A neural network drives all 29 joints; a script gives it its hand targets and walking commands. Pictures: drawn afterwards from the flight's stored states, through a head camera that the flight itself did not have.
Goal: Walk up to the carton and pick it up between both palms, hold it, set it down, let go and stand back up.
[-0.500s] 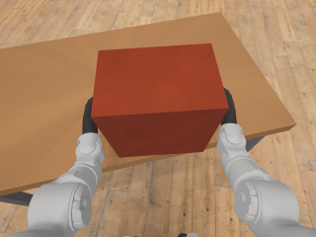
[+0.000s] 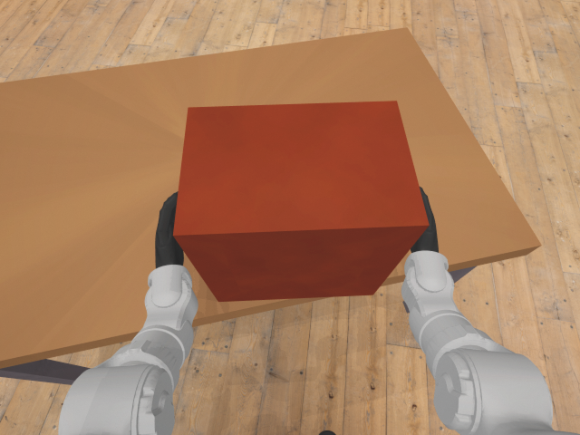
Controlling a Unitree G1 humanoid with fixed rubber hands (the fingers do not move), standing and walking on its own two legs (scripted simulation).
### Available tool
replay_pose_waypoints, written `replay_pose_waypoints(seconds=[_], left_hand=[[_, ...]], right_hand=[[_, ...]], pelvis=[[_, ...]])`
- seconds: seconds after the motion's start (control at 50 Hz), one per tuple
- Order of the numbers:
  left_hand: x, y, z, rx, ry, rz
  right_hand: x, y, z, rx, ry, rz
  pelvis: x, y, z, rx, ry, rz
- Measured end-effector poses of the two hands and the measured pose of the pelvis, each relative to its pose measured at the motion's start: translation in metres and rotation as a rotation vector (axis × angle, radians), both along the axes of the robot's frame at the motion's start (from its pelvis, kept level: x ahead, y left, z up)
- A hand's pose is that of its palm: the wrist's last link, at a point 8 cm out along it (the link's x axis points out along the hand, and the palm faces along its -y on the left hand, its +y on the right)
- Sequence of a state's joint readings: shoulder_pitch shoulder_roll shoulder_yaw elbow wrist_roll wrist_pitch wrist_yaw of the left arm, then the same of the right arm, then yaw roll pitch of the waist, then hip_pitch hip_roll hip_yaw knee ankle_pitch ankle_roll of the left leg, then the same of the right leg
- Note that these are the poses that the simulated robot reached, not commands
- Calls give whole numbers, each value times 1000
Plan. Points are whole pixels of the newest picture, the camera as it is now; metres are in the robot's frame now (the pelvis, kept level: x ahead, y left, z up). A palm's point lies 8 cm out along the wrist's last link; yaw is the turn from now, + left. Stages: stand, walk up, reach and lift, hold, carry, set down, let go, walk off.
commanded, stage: reach and lift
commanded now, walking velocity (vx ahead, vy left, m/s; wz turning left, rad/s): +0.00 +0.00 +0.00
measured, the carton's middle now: (294, 215) +0.45 -0.02 -0.03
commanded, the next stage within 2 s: none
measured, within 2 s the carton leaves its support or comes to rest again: leaves its support in 0.56 s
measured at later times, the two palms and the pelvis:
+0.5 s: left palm (160, 282) +0.34 +0.17 -0.01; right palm (422, 262) +0.36 -0.19 -0.01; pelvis -0.02 +0.00 +0.00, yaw +0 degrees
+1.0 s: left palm (125, 227) +0.37 +0.17 +0.10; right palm (451, 217) +0.37 -0.18 +0.11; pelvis -0.02 +0.00 +0.02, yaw +2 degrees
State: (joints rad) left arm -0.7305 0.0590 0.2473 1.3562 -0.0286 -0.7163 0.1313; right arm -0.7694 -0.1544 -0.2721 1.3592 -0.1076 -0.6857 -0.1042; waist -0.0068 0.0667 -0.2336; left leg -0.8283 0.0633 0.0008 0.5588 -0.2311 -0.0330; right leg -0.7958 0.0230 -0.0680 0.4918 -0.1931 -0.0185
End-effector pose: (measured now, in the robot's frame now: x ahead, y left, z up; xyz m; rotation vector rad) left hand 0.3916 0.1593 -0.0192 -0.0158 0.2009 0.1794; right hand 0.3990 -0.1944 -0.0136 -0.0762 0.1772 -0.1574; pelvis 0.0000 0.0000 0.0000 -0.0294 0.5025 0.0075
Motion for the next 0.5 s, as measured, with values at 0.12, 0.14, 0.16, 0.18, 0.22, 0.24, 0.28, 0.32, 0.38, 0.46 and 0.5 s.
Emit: replay_pose_waypoints(seconds=[0.12,0.14,0.16,0.18,0.22,0.24,0.28,0.32,0.38,0.46,0.5], left_hand=[[-7,0,0,-7,1,6],[-9,0,0,-7,4,8],[-11,1,0,-7,8,9],[-13,1,0,-7,11,11],[-18,2,0,-8,20,15],[-21,2,0,-8,24,17],[-26,3,0,-9,32,22],[-31,4,1,-11,40,28],[-37,5,2,-13,54,37],[-45,6,5,-16,74,50],[-48,7,6,-17,85,57]], right_hand=[[-9,0,0,-13,1,4],[-11,0,0,-14,4,6],[-13,1,0,-15,6,8],[-14,1,0,-15,9,10],[-18,2,0,-15,16,15],[-20,2,0,-15,20,18],[-23,3,1,-14,26,23],[-27,4,1,-11,34,27],[-32,5,2,-5,48,32],[-39,7,5,2,70,38],[-42,8,6,5,82,41]], pelvis=[[-4,4,2,-3,9,-9],[-4,4,2,-3,9,-10],[-5,5,3,-4,8,-11],[-6,5,3,-4,8,-12],[-8,5,3,-4,5,-13],[-9,6,3,-4,3,-13],[-11,6,3,-4,-2,-14],[-14,6,3,-4,-7,-13],[-17,5,3,-3,-16,-12],[-22,3,3,-1,-32,-9],[-23,2,3,1,-40,-6]])
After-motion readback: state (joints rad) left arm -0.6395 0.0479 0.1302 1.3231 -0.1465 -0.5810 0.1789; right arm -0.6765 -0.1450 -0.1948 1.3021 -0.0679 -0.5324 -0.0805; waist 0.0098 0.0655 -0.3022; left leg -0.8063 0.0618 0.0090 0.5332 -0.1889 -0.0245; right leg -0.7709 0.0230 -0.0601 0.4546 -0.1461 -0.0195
